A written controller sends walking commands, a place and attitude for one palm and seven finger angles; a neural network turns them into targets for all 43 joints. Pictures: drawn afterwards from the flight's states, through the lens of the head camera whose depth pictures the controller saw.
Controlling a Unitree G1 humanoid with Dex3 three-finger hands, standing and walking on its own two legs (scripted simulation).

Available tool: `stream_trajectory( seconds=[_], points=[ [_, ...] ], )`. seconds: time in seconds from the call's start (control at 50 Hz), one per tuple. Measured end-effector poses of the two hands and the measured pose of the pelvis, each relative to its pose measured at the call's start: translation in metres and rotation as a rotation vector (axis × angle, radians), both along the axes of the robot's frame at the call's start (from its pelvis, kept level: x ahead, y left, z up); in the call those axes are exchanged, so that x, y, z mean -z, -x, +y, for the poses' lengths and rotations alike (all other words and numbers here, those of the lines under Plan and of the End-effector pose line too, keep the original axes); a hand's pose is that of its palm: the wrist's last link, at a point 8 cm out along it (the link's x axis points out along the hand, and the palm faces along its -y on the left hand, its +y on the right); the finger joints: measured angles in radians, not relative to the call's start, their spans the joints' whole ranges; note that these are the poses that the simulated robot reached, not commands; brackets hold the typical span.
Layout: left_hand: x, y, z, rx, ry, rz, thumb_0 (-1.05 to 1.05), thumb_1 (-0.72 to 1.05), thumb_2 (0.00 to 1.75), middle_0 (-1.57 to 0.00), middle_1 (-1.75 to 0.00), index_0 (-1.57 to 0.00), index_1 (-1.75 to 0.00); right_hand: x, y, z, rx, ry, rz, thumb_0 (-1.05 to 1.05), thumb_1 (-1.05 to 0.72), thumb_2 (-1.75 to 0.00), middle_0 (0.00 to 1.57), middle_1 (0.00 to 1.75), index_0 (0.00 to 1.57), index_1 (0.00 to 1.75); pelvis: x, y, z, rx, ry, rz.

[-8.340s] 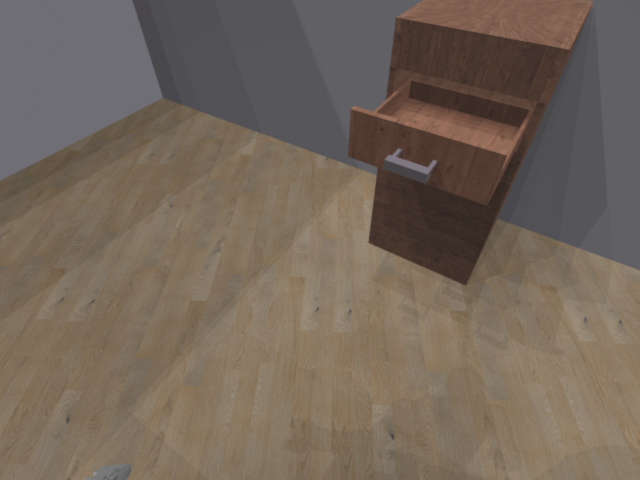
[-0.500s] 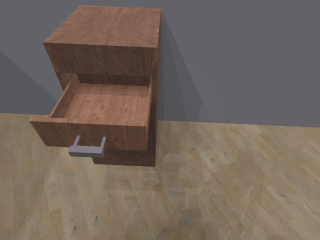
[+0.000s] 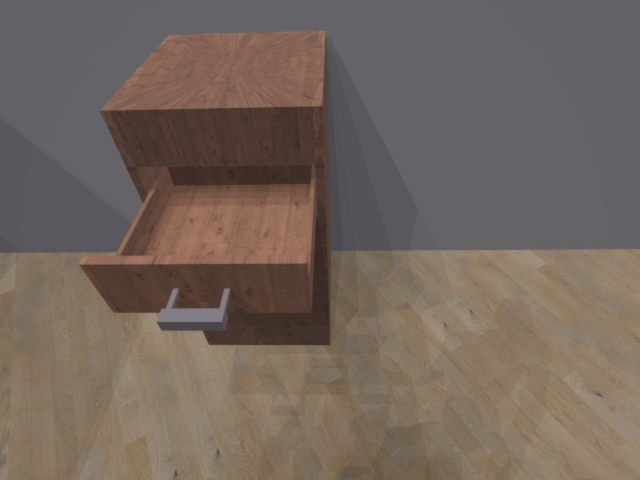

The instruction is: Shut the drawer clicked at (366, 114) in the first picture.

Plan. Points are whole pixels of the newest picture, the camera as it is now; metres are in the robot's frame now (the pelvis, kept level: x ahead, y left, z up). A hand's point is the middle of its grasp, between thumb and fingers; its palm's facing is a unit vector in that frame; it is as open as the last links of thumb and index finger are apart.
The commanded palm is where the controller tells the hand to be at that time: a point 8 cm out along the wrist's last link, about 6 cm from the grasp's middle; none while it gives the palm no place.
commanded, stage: look again from close up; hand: left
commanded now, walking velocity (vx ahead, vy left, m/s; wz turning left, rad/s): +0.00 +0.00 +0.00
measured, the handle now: (196, 307) +0.41 +0.25 -0.08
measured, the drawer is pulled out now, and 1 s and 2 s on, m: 0.28 0.28 0.28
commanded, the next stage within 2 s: shuffle to correct the standing spot in 0.10 s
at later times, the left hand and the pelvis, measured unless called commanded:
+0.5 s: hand out of the picture +0.00 +0.15 -0.18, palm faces +0.07 -0.99 -0.15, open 7.4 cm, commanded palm none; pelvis +0.03 -0.01 -0.01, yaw +0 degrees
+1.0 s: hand out of the picture +0.09 +0.19 -0.19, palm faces +0.07 -0.99 -0.15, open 7.4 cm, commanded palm none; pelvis +0.12 +0.04 -0.01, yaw +0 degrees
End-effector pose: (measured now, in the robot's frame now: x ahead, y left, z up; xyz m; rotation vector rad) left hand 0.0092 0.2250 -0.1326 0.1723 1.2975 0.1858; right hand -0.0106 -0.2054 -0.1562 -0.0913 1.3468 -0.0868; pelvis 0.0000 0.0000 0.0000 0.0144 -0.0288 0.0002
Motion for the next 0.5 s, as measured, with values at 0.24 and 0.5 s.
stream_trajectory(
  seconds=[0.24,0.5],
  points=[
    [0.006,0.013,-0.018,-0.005,0.044,0.082,0.00,0.91,0.90,-0.20,-0.30,-0.20,-0.30,-0.008,-0.003,-0.018,-0.003,0.042,0.043,0.01,-0.91,-0.90,0.20,0.30,0.20,0.30,-0.003,-0.005,-0.007,0.005,0.001,0.000],
    [0.019,0.016,-0.023,-0.053,0.088,0.138,0.00,0.90,0.90,-0.20,-0.30,-0.20,-0.30,-0.006,-0.013,-0.017,-0.005,0.053,0.101,0.01,-0.91,-0.90,0.20,0.30,0.19,0.30,0.006,-0.031,-0.005,0.000,0.013,0.015]
  ],
)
